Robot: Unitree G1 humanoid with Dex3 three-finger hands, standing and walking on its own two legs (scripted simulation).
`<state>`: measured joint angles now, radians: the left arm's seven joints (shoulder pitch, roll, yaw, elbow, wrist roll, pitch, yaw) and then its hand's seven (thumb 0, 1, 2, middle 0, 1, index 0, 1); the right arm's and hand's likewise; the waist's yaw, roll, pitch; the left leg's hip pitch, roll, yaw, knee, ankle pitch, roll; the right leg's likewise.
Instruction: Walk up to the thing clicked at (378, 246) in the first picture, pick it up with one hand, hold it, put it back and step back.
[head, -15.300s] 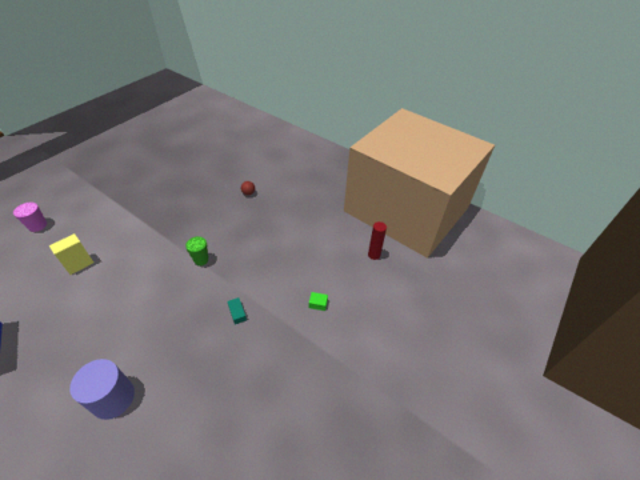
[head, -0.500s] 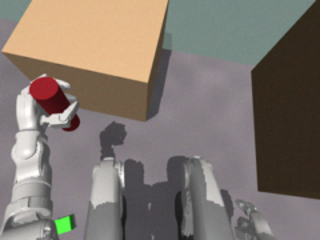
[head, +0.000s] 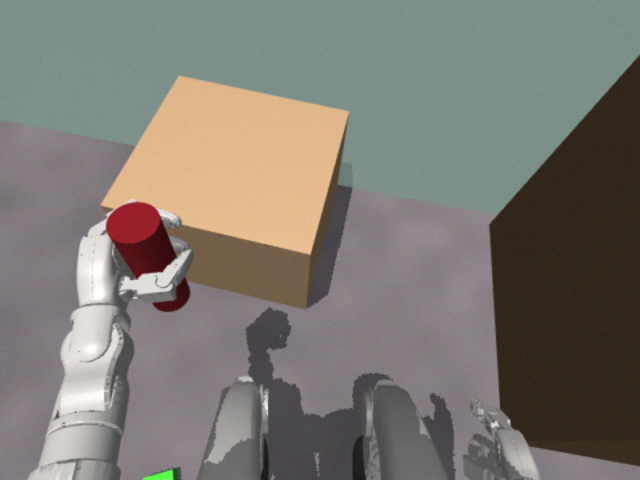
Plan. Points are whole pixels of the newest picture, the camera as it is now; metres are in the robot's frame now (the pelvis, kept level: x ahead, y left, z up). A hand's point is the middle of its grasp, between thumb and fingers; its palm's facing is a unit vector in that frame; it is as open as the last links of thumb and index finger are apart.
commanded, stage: lift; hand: left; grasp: from the side
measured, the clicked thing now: (155, 264) +0.37 +0.21 +0.01
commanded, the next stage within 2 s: hold in 1.10 s
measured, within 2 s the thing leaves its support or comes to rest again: neither
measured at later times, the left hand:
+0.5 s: hand (139, 227) +0.36 +0.19 +0.11, palm faces +0.14 -0.99 -0.04, open 7.0 cm
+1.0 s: hand (138, 193) +0.37 +0.18 +0.16, palm faces +0.15 -0.99 -0.03, open 7.0 cm
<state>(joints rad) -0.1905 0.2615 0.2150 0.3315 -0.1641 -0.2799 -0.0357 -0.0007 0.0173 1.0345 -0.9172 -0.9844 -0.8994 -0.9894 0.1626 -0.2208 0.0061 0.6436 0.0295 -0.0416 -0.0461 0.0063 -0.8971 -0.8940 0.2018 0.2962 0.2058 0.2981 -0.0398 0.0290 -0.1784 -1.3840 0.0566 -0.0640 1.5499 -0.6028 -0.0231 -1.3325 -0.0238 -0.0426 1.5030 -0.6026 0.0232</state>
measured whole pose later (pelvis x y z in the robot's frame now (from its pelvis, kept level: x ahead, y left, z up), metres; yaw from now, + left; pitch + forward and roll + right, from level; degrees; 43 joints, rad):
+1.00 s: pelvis +0.04 +0.00 +0.12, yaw +1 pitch +10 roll -2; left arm -0.13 0.20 0.15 0.42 -0.15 -0.33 -0.02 0.00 0.02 1.03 -0.91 -0.99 -0.89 -1.00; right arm 0.23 -0.21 0.01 0.68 0.00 -0.03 -0.05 0.01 -0.90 -0.90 0.20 0.30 0.21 0.30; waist -0.03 0.01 -0.06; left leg -0.71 0.06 -0.02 0.98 -0.45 -0.03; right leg -0.67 -0.02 -0.04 0.94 -0.45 0.02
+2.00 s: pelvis +0.03 +0.00 +0.14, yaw +1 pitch +5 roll -1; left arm -0.15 0.18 0.14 0.46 -0.15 -0.33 -0.03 0.00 0.02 1.02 -0.91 -1.00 -0.89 -1.01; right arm 0.23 -0.21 0.00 0.70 0.00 -0.05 -0.03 0.01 -0.91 -0.90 0.20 0.30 0.20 0.30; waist -0.02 0.01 -0.02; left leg -0.54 0.05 -0.01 0.83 -0.38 -0.03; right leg -0.50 -0.02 -0.03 0.80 -0.38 0.02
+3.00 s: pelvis +0.03 +0.00 +0.14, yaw +1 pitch +4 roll -1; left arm -0.13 0.18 0.14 0.46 -0.14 -0.36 -0.03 0.00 0.03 1.02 -0.90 -1.01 -0.88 -1.01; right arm 0.21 -0.21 0.01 0.68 0.00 -0.06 -0.03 0.01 -0.91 -0.90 0.20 0.30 0.20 0.30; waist -0.02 0.00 -0.02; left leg -0.53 0.05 -0.01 0.83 -0.37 -0.02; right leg -0.49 -0.02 -0.03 0.79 -0.37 0.03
